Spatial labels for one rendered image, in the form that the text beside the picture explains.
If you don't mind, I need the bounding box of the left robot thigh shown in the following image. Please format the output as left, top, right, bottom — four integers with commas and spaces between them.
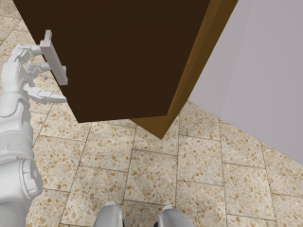
93, 204, 123, 227

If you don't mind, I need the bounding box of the handle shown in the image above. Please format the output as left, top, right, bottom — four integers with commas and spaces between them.
39, 29, 68, 85

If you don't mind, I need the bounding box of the cupboard door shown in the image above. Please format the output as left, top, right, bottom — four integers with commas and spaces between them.
12, 0, 210, 123

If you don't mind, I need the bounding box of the robot right shin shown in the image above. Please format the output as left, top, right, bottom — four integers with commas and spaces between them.
162, 205, 172, 212

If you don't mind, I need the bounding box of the robot left hand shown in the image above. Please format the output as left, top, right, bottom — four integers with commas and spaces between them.
1, 44, 67, 105

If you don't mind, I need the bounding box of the left robot forearm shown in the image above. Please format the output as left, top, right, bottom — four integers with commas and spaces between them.
0, 93, 35, 165

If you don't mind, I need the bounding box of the robot left upper arm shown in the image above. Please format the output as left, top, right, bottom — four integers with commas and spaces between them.
0, 158, 44, 227

